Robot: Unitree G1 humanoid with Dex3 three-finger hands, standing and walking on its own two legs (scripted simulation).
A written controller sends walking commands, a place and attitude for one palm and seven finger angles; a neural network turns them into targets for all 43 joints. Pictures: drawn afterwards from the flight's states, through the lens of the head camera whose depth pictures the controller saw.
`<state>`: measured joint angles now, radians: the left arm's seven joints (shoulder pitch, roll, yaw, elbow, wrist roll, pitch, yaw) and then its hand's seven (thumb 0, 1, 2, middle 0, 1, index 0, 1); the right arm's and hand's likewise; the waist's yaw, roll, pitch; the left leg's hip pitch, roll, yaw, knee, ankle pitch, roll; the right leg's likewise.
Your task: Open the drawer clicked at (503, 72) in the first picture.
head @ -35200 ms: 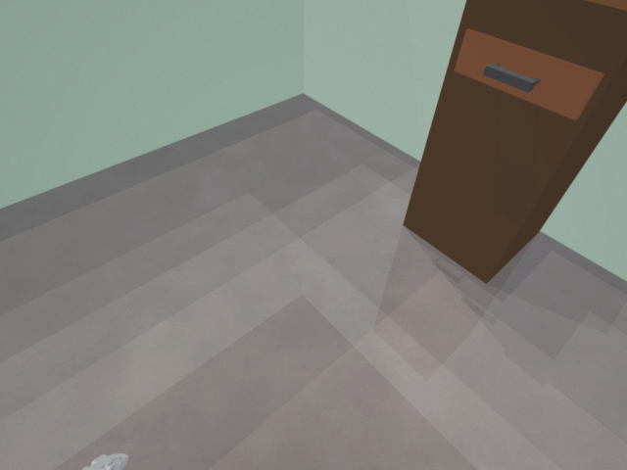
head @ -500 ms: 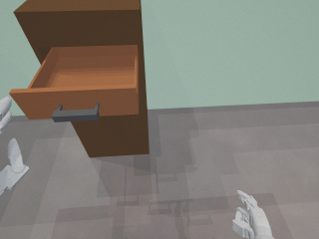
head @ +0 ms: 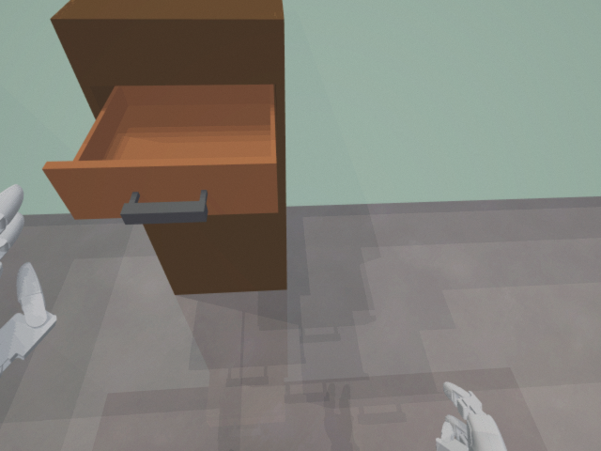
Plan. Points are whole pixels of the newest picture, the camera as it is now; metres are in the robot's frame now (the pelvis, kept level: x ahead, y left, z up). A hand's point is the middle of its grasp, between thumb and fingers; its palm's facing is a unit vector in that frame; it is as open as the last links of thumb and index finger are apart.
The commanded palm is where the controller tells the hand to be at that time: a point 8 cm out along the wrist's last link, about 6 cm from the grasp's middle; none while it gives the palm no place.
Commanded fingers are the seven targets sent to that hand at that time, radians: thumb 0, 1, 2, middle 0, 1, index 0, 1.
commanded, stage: stop stepping back and stand still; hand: left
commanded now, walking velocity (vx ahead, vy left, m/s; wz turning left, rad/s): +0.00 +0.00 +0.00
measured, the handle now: (167, 204) +0.50 +0.26 +0.02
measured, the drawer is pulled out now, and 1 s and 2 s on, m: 0.27 0.27 0.27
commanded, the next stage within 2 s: let the arm hang, fingers relaxed in 0.06 s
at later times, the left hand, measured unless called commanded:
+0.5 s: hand out of the picture +0.02 +0.16 -0.18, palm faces +0.03 -0.98 -0.20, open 7.1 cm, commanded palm none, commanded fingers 0.00 0.90 0.90 -0.20 -0.30 -0.20 -0.30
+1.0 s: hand out of the picture +0.01 +0.16 -0.17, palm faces +0.05 -0.97 -0.23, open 7.3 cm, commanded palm none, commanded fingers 0.00 0.90 0.90 -0.20 -0.30 -0.20 -0.30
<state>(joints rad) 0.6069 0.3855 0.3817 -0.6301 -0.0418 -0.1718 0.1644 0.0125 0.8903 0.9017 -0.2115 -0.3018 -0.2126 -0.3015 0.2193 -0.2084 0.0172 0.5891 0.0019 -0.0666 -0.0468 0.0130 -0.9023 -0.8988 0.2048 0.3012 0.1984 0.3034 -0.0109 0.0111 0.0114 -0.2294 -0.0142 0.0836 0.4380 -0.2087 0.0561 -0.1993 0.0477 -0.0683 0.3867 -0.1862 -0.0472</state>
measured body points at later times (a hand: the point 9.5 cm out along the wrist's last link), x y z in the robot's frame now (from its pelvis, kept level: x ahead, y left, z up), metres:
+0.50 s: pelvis -0.03 -0.02 -0.02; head +0.01 -0.02 +0.43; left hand +0.02 +0.21 -0.16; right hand +0.03 -0.27 -0.16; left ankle +0.00 +0.08 -0.74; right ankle +0.01 -0.08 -0.74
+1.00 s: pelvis -0.02 -0.02 +0.00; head -0.02 -0.04 +0.45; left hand +0.00 +0.21 -0.15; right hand -0.03 -0.23 -0.17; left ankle -0.03 +0.08 -0.74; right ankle +0.01 -0.08 -0.74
